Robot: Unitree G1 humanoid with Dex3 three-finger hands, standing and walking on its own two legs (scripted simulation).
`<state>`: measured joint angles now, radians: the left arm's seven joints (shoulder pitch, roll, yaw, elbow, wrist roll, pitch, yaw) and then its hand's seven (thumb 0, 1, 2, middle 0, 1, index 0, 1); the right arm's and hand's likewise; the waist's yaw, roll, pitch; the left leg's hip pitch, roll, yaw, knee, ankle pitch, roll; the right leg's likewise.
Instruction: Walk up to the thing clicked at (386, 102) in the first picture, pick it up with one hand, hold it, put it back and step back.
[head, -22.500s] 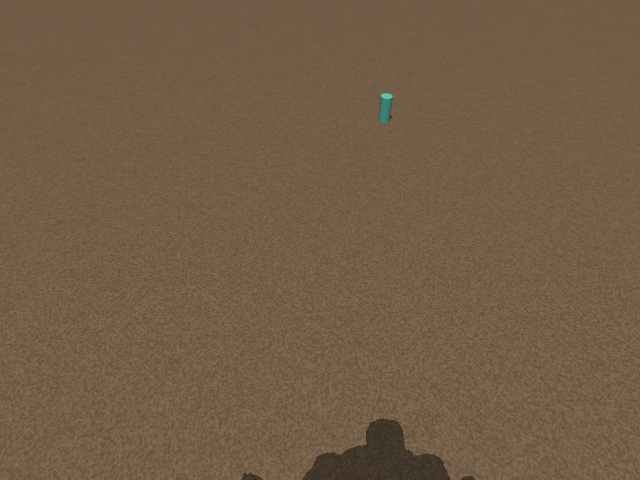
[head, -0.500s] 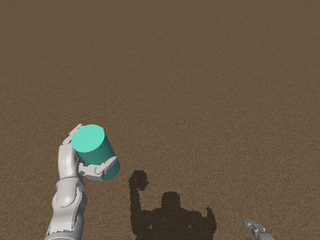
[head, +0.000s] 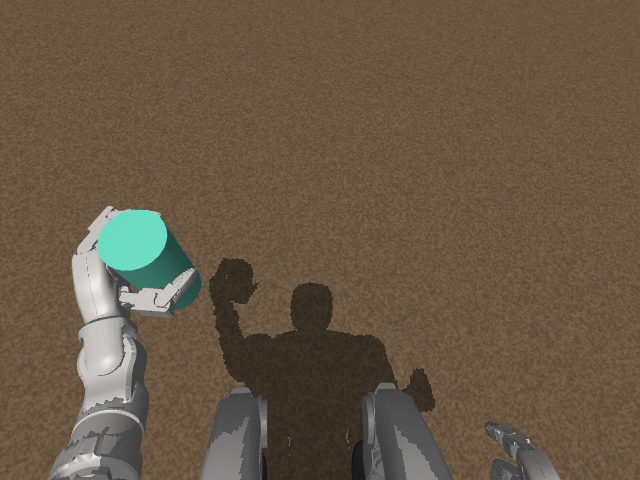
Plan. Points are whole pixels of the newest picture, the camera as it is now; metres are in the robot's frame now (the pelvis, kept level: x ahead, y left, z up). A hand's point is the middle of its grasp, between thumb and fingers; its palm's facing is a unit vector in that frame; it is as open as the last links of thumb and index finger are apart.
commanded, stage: crouch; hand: left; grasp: from the side
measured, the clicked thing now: (157, 266) +0.39 +0.21 -0.03
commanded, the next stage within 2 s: lower in 1.34 s
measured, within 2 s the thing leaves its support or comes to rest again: neither
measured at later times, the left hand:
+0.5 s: hand (170, 312) +0.39 +0.25 -0.23, palm faces +0.31 -0.95 -0.04, open 9.9 cm
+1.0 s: hand (182, 318) +0.41 +0.26 -0.34, palm faces +0.29 -0.96 -0.03, open 9.8 cm
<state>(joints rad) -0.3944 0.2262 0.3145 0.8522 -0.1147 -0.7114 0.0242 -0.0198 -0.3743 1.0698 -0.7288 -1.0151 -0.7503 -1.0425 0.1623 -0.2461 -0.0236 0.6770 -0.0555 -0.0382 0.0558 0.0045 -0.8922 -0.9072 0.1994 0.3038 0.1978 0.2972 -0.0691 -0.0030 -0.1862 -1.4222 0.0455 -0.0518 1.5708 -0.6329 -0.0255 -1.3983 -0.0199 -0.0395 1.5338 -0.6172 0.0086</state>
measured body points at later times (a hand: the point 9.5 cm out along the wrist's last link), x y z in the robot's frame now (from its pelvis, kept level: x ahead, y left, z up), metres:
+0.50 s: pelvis -0.05 +0.00 -0.19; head +0.15 +0.05 +0.21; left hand +0.37 +0.30 -0.23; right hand +0.08 -0.27 -0.31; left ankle +0.04 +0.13 -0.55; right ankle +0.05 -0.13 -0.55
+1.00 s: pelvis -0.05 +0.01 -0.27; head +0.17 +0.07 +0.12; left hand +0.39 +0.31 -0.33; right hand +0.04 -0.27 -0.37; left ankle +0.04 +0.13 -0.55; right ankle +0.05 -0.13 -0.55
